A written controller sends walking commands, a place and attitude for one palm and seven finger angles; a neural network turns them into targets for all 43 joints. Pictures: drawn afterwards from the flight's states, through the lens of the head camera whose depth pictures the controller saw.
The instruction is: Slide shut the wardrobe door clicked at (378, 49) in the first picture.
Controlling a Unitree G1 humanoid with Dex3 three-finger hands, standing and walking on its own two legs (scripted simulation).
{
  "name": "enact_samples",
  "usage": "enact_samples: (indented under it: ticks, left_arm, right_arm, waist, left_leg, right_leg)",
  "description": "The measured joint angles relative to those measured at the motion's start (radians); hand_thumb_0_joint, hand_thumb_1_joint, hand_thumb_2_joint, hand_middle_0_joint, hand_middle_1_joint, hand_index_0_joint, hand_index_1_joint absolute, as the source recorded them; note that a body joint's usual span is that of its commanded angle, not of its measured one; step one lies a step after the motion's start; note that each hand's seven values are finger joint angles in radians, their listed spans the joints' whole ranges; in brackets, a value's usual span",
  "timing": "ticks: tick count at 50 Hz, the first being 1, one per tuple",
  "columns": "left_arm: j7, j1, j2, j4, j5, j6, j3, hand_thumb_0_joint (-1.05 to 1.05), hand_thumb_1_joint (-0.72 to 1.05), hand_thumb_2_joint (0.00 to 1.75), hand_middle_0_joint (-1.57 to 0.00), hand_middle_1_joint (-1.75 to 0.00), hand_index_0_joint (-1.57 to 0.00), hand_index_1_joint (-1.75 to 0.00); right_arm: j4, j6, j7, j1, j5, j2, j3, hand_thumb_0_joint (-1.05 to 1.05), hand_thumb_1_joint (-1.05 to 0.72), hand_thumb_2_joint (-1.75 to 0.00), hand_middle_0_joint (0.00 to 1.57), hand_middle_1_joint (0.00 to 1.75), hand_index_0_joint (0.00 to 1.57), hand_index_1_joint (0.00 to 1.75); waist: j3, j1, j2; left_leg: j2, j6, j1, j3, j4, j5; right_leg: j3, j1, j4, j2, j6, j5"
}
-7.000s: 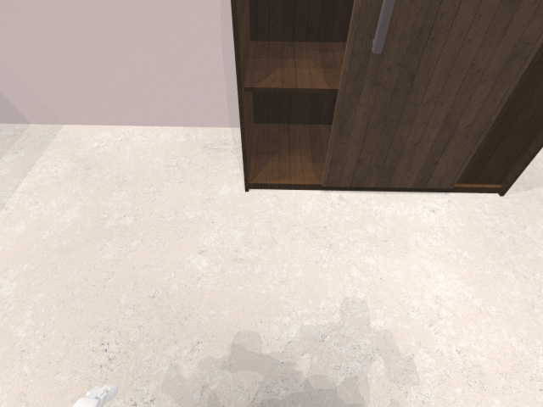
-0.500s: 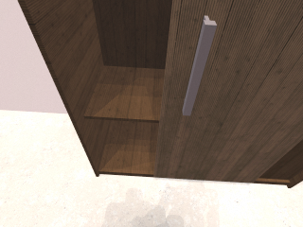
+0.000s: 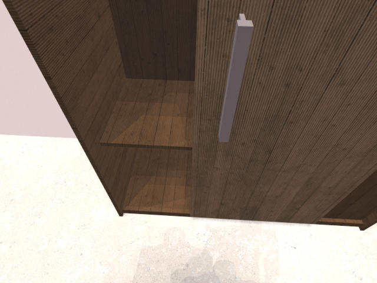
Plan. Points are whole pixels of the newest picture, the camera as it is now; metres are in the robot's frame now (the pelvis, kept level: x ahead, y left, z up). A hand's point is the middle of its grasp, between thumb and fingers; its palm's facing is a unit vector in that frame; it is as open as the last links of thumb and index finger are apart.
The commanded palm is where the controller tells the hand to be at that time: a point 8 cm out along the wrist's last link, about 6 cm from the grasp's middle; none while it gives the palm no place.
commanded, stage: look again from close up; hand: right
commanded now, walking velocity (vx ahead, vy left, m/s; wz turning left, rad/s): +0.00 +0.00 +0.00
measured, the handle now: (231, 87) +0.52 -0.07 +0.15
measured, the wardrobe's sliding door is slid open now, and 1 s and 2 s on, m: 0.37 0.37 0.37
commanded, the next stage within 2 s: raise the hand with hooked fingers in 0.38 s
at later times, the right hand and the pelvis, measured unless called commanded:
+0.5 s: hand out of the picture -0.02 -0.16 -0.18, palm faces +0.02 +0.98 -0.17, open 7.3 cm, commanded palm +0.10 -0.21 -0.07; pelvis +0.00 +0.00 +0.00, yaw +0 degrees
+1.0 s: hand out of the picture +0.13 -0.18 -0.02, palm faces +0.12 +0.99 -0.05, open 9.1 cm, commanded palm +0.13 -0.23 +0.00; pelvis -0.05 +0.05 -0.07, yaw -3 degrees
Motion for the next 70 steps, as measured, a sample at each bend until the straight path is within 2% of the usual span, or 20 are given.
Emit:
enact_samples:
  ticks: [25,26,27,28,30,33,35,38,40,41,44,47,50,53,55,58,62,65,70]
  left_arm:
    - [0.001,-0.007,0.005,0.005,-0.004,0.004,0.004,0.01,0.93,0.90,-0.20,-0.30,-0.20,-0.30]
    - [0.007,0.004,0.009,-0.036,-0.010,0.000,0.011,0.02,0.93,0.90,-0.20,-0.30,-0.20,-0.30]
    - [0.022,0.024,0.014,-0.082,-0.016,-0.040,0.012,0.02,0.93,0.90,-0.20,-0.30,-0.20,-0.30]
    - [0.028,0.044,0.022,-0.120,-0.023,-0.097,0.011,0.02,0.93,0.90,-0.20,-0.30,-0.20,-0.30]
    - [0.027,0.071,0.045,-0.200,-0.038,-0.193,0.013,0.02,0.93,0.90,-0.20,-0.30,-0.20,-0.30]
    - [0.013,0.044,0.096,-0.297,-0.027,-0.265,0.023,0.02,0.93,0.90,-0.20,-0.30,-0.20,-0.30]
    - [-0.007,0.000,0.115,-0.353,-0.013,-0.281,0.035,0.02,0.92,0.90,-0.20,-0.30,-0.20,-0.30]
    - [-0.044,-0.070,0.130,-0.446,-0.009,-0.285,0.058,0.02,0.92,0.90,-0.20,-0.30,-0.20,-0.30]
    - [-0.056,-0.107,0.140,-0.514,-0.012,-0.278,0.071,0.02,0.92,0.90,-0.20,-0.30,-0.20,-0.30]
    - [-0.057,-0.121,0.145,-0.547,-0.015,-0.269,0.076,0.02,0.91,0.90,-0.20,-0.30,-0.20,-0.30]
    - [-0.044,-0.144,0.158,-0.629,-0.028,-0.236,0.080,0.02,0.91,0.90,-0.20,-0.30,-0.20,-0.30]
    - [-0.018,-0.141,0.154,-0.661,-0.032,-0.224,0.070,0.01,0.91,0.90,-0.20,-0.30,-0.19,-0.30]
    - [0.003,-0.125,0.137,-0.640,-0.033,-0.232,0.043,0.01,0.91,0.90,-0.20,-0.30,-0.19,-0.30]
    - [0.020,-0.111,0.117,-0.587,-0.035,-0.242,0.002,0.01,0.91,0.90,-0.20,-0.30,-0.19,-0.30]
    - [0.027,-0.102,0.102,-0.552,-0.039,-0.244,-0.023,0.01,0.91,0.90,-0.20,-0.30,-0.20,-0.30]
    - [0.031,-0.078,0.082,-0.515,-0.042,-0.245,-0.046,0.02,0.91,0.90,-0.20,-0.30,-0.20,-0.30]
    - [0.027,-0.033,0.076,-0.492,-0.039,-0.249,-0.047,0.02,0.91,0.90,-0.20,-0.30,-0.20,-0.30]
    - [0.021,-0.004,0.095,-0.486,-0.040,-0.258,-0.030,0.02,0.90,0.90,-0.20,-0.30,-0.20,-0.30]
    - [0.028,0.015,0.143,-0.480,-0.046,-0.279,0.001,0.02,0.91,0.90,-0.20,-0.30,-0.20,-0.30]
  right_arm:
    - [0.013,-0.010,-0.010,0.014,-0.004,0.019,0.003,0.01,-0.91,-0.90,0.20,0.30,0.20,0.30]
    - [-0.149,0.054,-0.010,0.060,0.035,0.022,-0.018,0.01,-0.91,-0.89,0.20,0.30,0.20,0.30]
    - [-0.349,0.091,-0.033,0.117,0.050,0.008,-0.025,0.02,-0.93,-0.89,0.20,0.30,0.21,0.31]
    - [-0.511,0.078,-0.054,0.161,0.065,-0.013,-0.024,0.03,-0.94,-0.89,0.20,0.30,0.21,0.31]
    - [-0.772,0.052,-0.071,0.195,0.105,-0.052,-0.018,0.04,-0.94,-0.89,0.20,0.31,0.21,0.32]
    - [-0.959,-0.058,-0.031,0.124,0.138,-0.065,-0.049,0.03,-0.90,-0.87,0.20,0.33,0.20,0.34]
    - [-0.991,-0.183,0.043,0.055,0.173,-0.060,-0.088,0.03,-0.86,-0.86,0.20,0.35,0.20,0.36]
    - [-0.980,-0.380,0.221,-0.004,0.237,-0.044,-0.140,0.02,-0.80,-0.83,0.20,0.39,0.21,0.39]
    - [-0.971,-0.462,0.331,-0.005,0.259,-0.045,-0.163,0.01,-0.75,-0.82,0.21,0.41,0.21,0.42]
    - [-0.969,-0.471,0.368,0.002,0.266,-0.049,-0.173,0.01,-0.72,-0.81,0.21,0.43,0.21,0.43]
    - [-0.977,-0.412,0.408,0.043,0.295,-0.064,-0.195,0.01,-0.65,-0.78,0.22,0.47,0.23,0.48]
    - [-1.015,-0.351,0.376,0.091,0.302,-0.079,-0.221,0.01,-0.57,-0.75,0.23,0.51,0.23,0.52]
    - [-1.066,-0.354,0.357,0.105,0.306,-0.098,-0.241,0.02,-0.50,-0.72,0.23,0.56,0.24,0.57]
    - [-1.071,-0.366,0.394,0.054,0.322,-0.122,-0.253,0.02,-0.43,-0.69,0.23,0.60,0.24,0.61]
    - [-1.050,-0.349,0.431,0.001,0.334,-0.141,-0.262,0.02,-0.38,-0.67,0.23,0.63,0.24,0.64]
    - [-1.008,-0.286,0.472,-0.058,0.350,-0.167,-0.279,0.01,-0.31,-0.64,0.24,0.68,0.25,0.69]
    - [-0.979,-0.230,0.480,-0.066,0.371,-0.181,-0.321,0.01,-0.22,-0.60,0.25,0.74,0.25,0.75]
    - [-0.983,-0.233,0.464,-0.048,0.379,-0.176,-0.348,0.01,-0.15,-0.57,0.25,0.78,0.26,0.79]
    - [-0.997,-0.252,0.454,-0.041,0.376,-0.168,-0.348,0.01,-0.03,-0.52,0.26,0.86,0.27,0.87]
  waist:
    - [-0.006,0.000,-0.005]
    - [0.002,0.007,-0.011]
    - [0.012,-0.002,-0.007]
    - [0.008,-0.009,0.001]
    - [-0.007,-0.006,0.004]
    - [-0.044,0.024,-0.026]
    - [-0.088,0.034,-0.025]
    - [-0.136,0.032,-0.005]
    - [-0.155,0.026,0.007]
    - [-0.160,0.020,0.011]
    - [-0.158,-0.001,0.015]
    - [-0.148,-0.027,0.004]
    - [-0.134,-0.045,-0.015]
    - [-0.121,-0.051,-0.034]
    - [-0.111,-0.046,-0.045]
    - [-0.103,-0.029,-0.057]
    - [-0.109,-0.002,-0.058]
    - [-0.110,0.010,-0.060]
    - [-0.096,0.008,-0.059]
  left_leg:
    - [-0.009,0.004,0.011,0.008,-0.019,0.006]
    - [-0.013,0.005,0.008,0.014,-0.020,0.009]
    - [-0.014,0.013,0.000,0.011,-0.010,0.008]
    - [-0.007,0.023,-0.022,0.006,0.016,0.002]
    - [0.010,0.025,-0.057,0.009,0.060,-0.019]
    - [0.010,0.012,-0.122,0.039,0.107,-0.031]
    - [0.001,0.021,-0.213,0.043,0.173,-0.046]
    - [-0.015,0.040,-0.357,0.033,0.307,-0.087]
    - [-0.023,0.047,-0.444,0.027,0.404,-0.123]
    - [-0.025,0.048,-0.478,0.027,0.446,-0.139]
    - [-0.029,0.062,-0.533,0.040,0.531,-0.177]
    - [-0.037,0.076,-0.538,0.069,0.556,-0.193]
    - [-0.048,0.085,-0.511,0.102,0.544,-0.193]
    - [-0.056,0.091,-0.485,0.127,0.520,-0.184]
    - [-0.061,0.093,-0.469,0.135,0.499,-0.174]
    - [-0.066,0.093,-0.441,0.129,0.459,-0.153]
    - [-0.066,0.084,-0.403,0.101,0.402,-0.126]
    - [-0.064,0.077,-0.374,0.084,0.366,-0.110]
    - [-0.057,0.064,-0.330,0.070,0.320,-0.090]
  right_leg:
    - [0.007,0.001,-0.003,-0.008,0.007,0.001]
    - [0.014,-0.013,0.015,-0.014,0.009,-0.004]
    - [0.010,-0.014,0.018,-0.014,0.012,-0.005]
    - [0.003,-0.018,0.011,-0.008,0.015,0.000]
    - [0.007,-0.042,0.016,0.007,0.015,0.010]
    - [0.036,-0.136,0.099,0.004,0.014,-0.006]
    - [0.040,-0.231,0.176,-0.009,0.021,-0.028]
    - [0.029,-0.370,0.311,-0.033,0.034,-0.075]
    - [0.024,-0.452,0.405,-0.046,0.037,-0.111]
    - [0.023,-0.485,0.446,-0.050,0.037,-0.126]
    - [0.038,-0.547,0.534,-0.058,0.053,-0.159]
    - [0.067,-0.569,0.577,-0.066,0.060,-0.176]
    - [0.102,-0.563,0.590,-0.074,0.070,-0.180]
    - [0.128,-0.553,0.586,-0.078,0.075,-0.174]
    - [0.136,-0.542,0.572,-0.081,0.078,-0.166]
    - [0.131,-0.510,0.532,-0.084,0.080,-0.147]
    - [0.103,-0.456,0.460,-0.084,0.077,-0.122]
    - [0.085,-0.418,0.418,-0.082,0.071,-0.109]
    - [0.071,-0.372,0.373,-0.074,0.057,-0.094]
